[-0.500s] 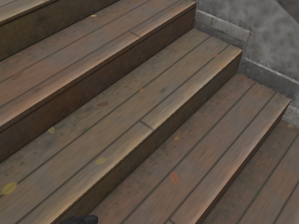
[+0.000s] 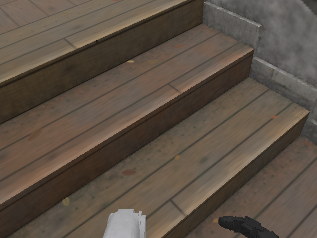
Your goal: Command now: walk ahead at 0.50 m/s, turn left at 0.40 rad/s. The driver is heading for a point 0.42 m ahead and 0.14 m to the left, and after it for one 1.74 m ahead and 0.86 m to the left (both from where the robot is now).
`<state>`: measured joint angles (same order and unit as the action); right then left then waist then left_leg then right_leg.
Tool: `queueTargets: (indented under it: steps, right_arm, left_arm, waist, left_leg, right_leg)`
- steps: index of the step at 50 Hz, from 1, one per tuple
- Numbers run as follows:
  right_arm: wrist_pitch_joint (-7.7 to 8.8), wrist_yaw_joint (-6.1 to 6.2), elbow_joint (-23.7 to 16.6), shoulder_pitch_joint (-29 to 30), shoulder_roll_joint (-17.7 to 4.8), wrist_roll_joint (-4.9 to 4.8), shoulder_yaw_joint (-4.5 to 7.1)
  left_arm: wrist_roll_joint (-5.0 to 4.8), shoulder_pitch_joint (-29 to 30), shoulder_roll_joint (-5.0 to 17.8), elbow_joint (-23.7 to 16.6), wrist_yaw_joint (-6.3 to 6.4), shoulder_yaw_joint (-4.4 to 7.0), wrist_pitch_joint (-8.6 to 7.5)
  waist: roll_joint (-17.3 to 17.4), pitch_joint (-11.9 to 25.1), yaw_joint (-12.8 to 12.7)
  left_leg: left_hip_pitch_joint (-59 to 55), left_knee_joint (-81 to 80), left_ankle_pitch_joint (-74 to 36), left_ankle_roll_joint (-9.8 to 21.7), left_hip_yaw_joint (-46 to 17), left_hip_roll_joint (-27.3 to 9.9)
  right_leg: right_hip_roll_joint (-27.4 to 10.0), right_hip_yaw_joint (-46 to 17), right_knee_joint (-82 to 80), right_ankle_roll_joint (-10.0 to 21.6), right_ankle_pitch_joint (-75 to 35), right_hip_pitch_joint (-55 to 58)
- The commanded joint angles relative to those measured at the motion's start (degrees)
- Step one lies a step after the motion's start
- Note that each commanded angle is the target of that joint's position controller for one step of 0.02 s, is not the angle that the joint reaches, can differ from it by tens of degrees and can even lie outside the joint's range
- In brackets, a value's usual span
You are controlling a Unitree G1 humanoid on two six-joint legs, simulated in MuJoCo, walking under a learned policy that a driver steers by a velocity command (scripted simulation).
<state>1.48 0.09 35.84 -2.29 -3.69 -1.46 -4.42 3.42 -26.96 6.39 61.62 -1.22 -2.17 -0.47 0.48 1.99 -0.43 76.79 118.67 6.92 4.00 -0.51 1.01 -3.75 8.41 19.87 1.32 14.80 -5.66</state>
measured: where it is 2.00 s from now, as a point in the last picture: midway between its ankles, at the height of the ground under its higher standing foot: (153, 211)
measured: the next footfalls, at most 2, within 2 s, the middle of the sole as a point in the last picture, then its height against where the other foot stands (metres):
left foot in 0.14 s outside the picture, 0.16 m higher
right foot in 0.64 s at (179, 198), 0.16 m higher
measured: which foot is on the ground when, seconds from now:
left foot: up 0.00-0.12, down 0.14-0.68, up 0.70-1.00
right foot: down 0.00-0.16, up 0.18-0.62, down 0.64-1.00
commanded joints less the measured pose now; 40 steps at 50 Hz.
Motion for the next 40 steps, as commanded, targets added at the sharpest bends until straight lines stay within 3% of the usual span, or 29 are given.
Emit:
queueTargets:
  steps: [1,3,5,6,7,8,9,10,12,14,15,18,21,23,24,26,28,29,30,31,32,33,34,35,36,37,38,39,40]
  right_arm:
    - [-0.15,1.5,-3.2,0.0,-4.0,1.08,0.51]
    - [0.49,0.22,-2.8,3.4,-3.0,0.68,0.17]
    - [-0.06,-1.16,-3.4,2.2,-4.7,1.2,1.02]
    - [-0.18,-1.43,-2.5,-2.7,-8.1,1.45,2.41]
    - [-0.35,-2.04,-1.7,-5.5,-10.8,0.9,3.8]
    - [-0.43,-2.64,-0.9,-10.5,-17.5,2.0,6.07]
    - [-1.33,-1.92,1.0,-14.4,-23.4,2.74,7.85]
    - [-0.67,-0.17,4.1,-19.1,-21.1,4.64,7.71]
    - [1.24,-0.94,9.5,-20.8,-10.3,3.34,4.48]
    - [1.17,-2.52,12.7,-18.2,-4.1,2.13,2.9]
    - [0.79,-3.1,13.3,-18.2,-4.1,1.47,3.02]
    - [0.71,-3.6,13.9,-18.7,-6.5,1.18,3.45]
    - [1.41,-0.8,13.0,-20.4,-9.2,1.34,4.18]
    - [0.43,0.98,14.9,-28.4,-10.7,2.2,4.91]
    - [-0.19,1.55,15.5,-32.2,-10.4,2.35,5.07]
    - [-2.01,2.32,16.5,-39.4,-10.9,1.26,5.88]
    - [-3.36,3.49,18.9,-47.0,-7.8,0.33,5.82]
    - [-3.63,4.49,19.0,-46.3,-7.4,0.09,5.98]
    - [-4.31,5.08,16.1,-39.4,-8.5,-0.52,6.27]
    - [-4.25,5.42,14.8,-35.9,-7.3,0.93,5.88]
    - [-2.03,4.26,12.8,-33.2,-14.3,1.61,6.9]
    - [1.11,2.46,9.2,-26.3,-15.2,1.15,7.55]
    - [3.54,1.41,6.0,-16.1,-17.6,-0.38,8.25]
    - [4.26,-0.36,6.2,-17.9,-16.4,1.68,8.48]
    - [3.44,-1.92,4.6,-16.1,-16.0,1.3,9.05]
    - [1.48,-1.73,1.2,-11.0,-11.7,1.15,7.88]
    - [-0.66,-1.23,-1.0,-9.7,-7.4,2.41,6.03]
    - [-2.28,-1.11,-0.8,-12.0,-6.2,2.35,5.47]
    - [-3.42,-0.78,-0.7,-15.3,-5.5,1.48,5.13]
  left_arm:
    - [-2.55,6.2,11.0,-4.0,2.0,1.39,-2.93]
    - [-3.89,2.3,13.8,-3.9,3.05,2.08,-1.31]
    - [-2.88,1.6,17.7,-5.2,5.07,2.84,-0.33]
    - [-1.98,5.3,18.9,-7.2,5.25,3.17,0.08]
    - [-2.53,7.2,19.1,-9.5,5.21,3.81,0.12]
    - [-2.13,8.7,18.4,-13.4,5.46,4.18,-1.3]
    - [-2.1,10.4,10.4,-16.8,2.74,3.02,-3.35]
    - [-2.95,18.0,9.4,-18.9,-0.06,4.1,-5.77]
    - [-3.92,23.1,5.0,-24.2,-1.97,2.35,-7.79]
    - [-1.91,17.5,1.5,-24.5,-1.97,0.66,-7.41]
    - [-2.22,15.9,0.8,-25.1,-1.95,-0.14,-7.26]
    - [-1.9,21.2,-0.1,-28.7,-1.89,-1.7,-6.79]
    - [-0.54,29.6,1.1,-33.3,-0.86,-2.29,-7.33]
    - [-0.43,30.4,0.0,-33.5,0.09,-2.28,-7.31]
    - [-1.29,31.3,0.5,-33.6,-0.02,-2.11,-7.26]
    - [-2.19,41.4,0.0,-37.6,-0.51,-2.64,-7.52]
    - [-2.77,50.3,-2.3,-42.1,-1.37,-3.04,-8.09]
    - [-2.93,52.0,-2.4,-44.3,-1.96,-3.21,-8.36]
    - [-3.52,52.3,-1.4,-45.6,-2.48,-3.45,-8.44]
    - [-3.15,49.2,-1.4,-45.1,-1.24,-2.21,-7.77]
    - [-5.32,35.2,7.0,-41.9,-0.15,1.58,-6.84]
    - [-2.89,14.4,11.0,-37.0,0.47,4.32,-7.9]
    - [2.83,-1.1,19.5,-34.1,1.96,6.69,-7.23]
    - [2.13,2.5,19.1,-33.1,3.37,6.17,-6.71]
    - [-1.32,7.8,14.8,-32.6,4.24,5.39,-5.19]
    - [-2.82,12.8,9.3,-30.1,5.32,4.27,-3.7]
    - [-3.39,17.2,5.0,-27.4,5.9,3.06,-3.25]
    - [-2.61,20.4,2.0,-25.8,5.61,2.21,-3.3]
    - [-2.51,23.0,1.2,-24.4,4.94,2.01,-3.43]
  waist:
    - [-6.9,-3.8,4.3]
    - [-5.6,0.6,3.4]
    - [-12.3,7.1,5.9]
    - [-15.9,10.3,7.8]
    - [-16.5,11.8,8.5]
    - [-8.0,12.9,10.5]
    - [16.8,15.0,7.6]
    - [13.8,10.0,8.5]
    - [1.4,-6.7,2.9]
    - [-0.3,-6.4,-3.5]
    - [-0.2,-5.0,-4.1]
    - [-3.5,-5.7,-3.7]
    - [-0.2,-2.7,-1.1]
    - [5.3,3.4,2.1]
    - [5.9,4.5,3.8]
    - [6.5,2.8,8.5]
    - [8.9,-0.5,10.7]
    - [11.4,-1.4,9.5]
    - [11.3,-2.1,6.4]
    - [10.8,3.4,2.7]
    - [19.1,9.7,-3.6]
    - [13.5,25.9,-11.8]
    - [-6.8,42.0,-19.9]
    - [-26.5,47.8,-14.4]
    - [-20.6,34.8,-10.3]
    - [-11.9,17.6,-6.6]
    - [-3.8,4.8,-2.1]
    - [1.7,-0.2,2.4]
    - [1.8,-3.8,6.0]
  left_leg:
    - [-19.1,-13.9,-1.6,0.1,6.5,-3.5]
    - [-29.4,-30.9,6.0,3.3,13.0,-1.2]
    - [-36.3,-38.5,22.9,4.4,15.1,2.8]
    - [-38.8,-46.6,29.9,5.2,13.5,5.0]
    - [-43.6,-59.0,29.4,6.5,9.7,6.9]
    - [-56.3,-66.8,21.1,10.2,-9.1,2.5]
    - [-70.9,-95.1,31.7,19.2,-45.8,-8.6]
    - [-71.5,-110.3,39.5,20.1,-67.4,-14.6]
    - [-57.4,-102.9,30.6,14.1,-49.6,-13.2]
    - [-54.1,-96.5,17.4,9.4,-29.7,-6.0]
    - [-56.0,-96.1,14.2,8.0,-22.9,-4.1]
    - [-53.6,-98.3,10.7,6.8,-18.4,-3.3]
    - [-46.8,-100.8,-3.1,6.4,-16.8,-1.1]
    - [-60.1,-96.5,-21.7,7.7,-19.2,-3.5]
    - [-70.7,-94.5,-24.6,7.9,-22.0,-5.3]
    - [-86.1,-96.0,-24.0,7.5,-26.7,-7.6]
    - [-96.0,-95.9,-27.7,6.7,-30.0,-9.7]
    - [-96.2,-96.9,-32.6,6.2,-29.5,-10.6]
    - [-84.2,-102.2,-42.0,5.6,-25.0,-8.6]
    - [-70.4,-102.8,-63.5,3.8,-22.6,-5.6]
    - [-69.2,-97.8,-79.8,4.9,-25.1,-6.4]
    - [-52.1,-76.5,-92.3,1.4,-20.5,-3.2]
    - [-44.7,-52.5,-45.2,-2.9,-19.1,5.4]
    - [-42.5,-27.3,16.1,-5.4,-20.0,10.4]
    - [-34.4,-15.1,19.8,-6.4,-16.3,7.7]
    - [-26.4,-9.0,20.4,-6.8,-10.4,5.5]
    - [-24.1,-4.4,20.6,-4.2,-6.7,3.0]
    - [-27.0,-5.9,18.2,-2.3,-6.7,0.1]
    - [-30.0,-6.9,18.0,-1.2,-6.6,-0.5]
  right_leg:
    - [-7.4,4.6,-17.5,4.1,-24.3,-14.2]
    - [-8.7,6.9,-12.0,4.5,-62.7,-4.9]
    - [-15.7,4.4,-2.4,7.7,-105.0,8.0]
    - [-16.6,3.8,6.0,9.1,-109.8,14.7]
    - [-15.1,3.9,15.6,9.3,-105.6,16.6]
    - [-12.2,-0.3,30.9,8.6,-93.4,3.2]
    - [3.2,-5.5,51.4,3.3,-17.3,-22.8]
    - [10.0,-18.7,78.0,1.6,-2.4,-37.4]
    - [6.1,-18.6,89.6,3.1,-4.4,-49.8]
    - [4.4,-14.0,98.0,4.8,-5.2,-53.7]
    - [3.4,-12.3,97.3,5.0,-3.8,-55.2]
    - [0.7,-7.7,91.7,3.8,-4.7,-61.3]
    - [0.5,-2.0,72.7,0.2,-15.1,-52.2]
    - [2.2,-0.2,74.2,-1.7,-15.8,-55.4]
    - [1.9,-1.8,75.3,-1.8,-13.3,-62.5]
    - [2.6,-1.7,72.4,-2.9,-2.3,-75.8]
    - [1.9,-2.7,69.9,-3.3,8.0,-83.4]
    - [1.0,-3.5,65.8,-2.8,10.4,-81.3]
    - [3.1,2.5,47.4,-1.5,14.9,-63.2]
    - [8.2,3.5,39.8,0.6,14.5,-34.8]
    - [10.2,2.0,35.9,1.9,5.2,-18.2]
    - [-4.1,-19.5,44.6,10.2,-9.8,11.3]
    - [-18.5,-46.3,23.8,19.9,-29.6,28.8]
    - [-25.9,-65.7,12.8,23.0,-39.4,28.8]
    - [-23.6,-60.4,10.0,20.6,-28.5,17.0]
    - [-21.4,-48.0,9.6,17.5,-16.1,3.1]
    - [-18.9,-38.2,8.6,13.6,-6.2,-11.2]
    - [-16.2,-29.7,8.0,9.6,4.1,-20.8]
    - [-14.6,-22.9,7.0,6.7,6.4,-26.8]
